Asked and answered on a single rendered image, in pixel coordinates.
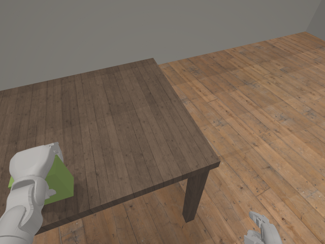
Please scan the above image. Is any left robot hand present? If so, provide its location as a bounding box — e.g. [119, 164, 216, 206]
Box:
[9, 142, 63, 200]

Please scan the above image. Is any sponge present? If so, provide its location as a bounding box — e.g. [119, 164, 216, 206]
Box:
[8, 155, 74, 205]

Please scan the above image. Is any robot left forearm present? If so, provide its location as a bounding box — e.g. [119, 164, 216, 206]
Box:
[0, 176, 46, 244]

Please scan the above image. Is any right robot hand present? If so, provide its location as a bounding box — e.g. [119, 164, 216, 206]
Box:
[244, 211, 283, 244]

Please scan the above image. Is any table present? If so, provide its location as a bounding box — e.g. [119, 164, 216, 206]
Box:
[0, 58, 220, 235]

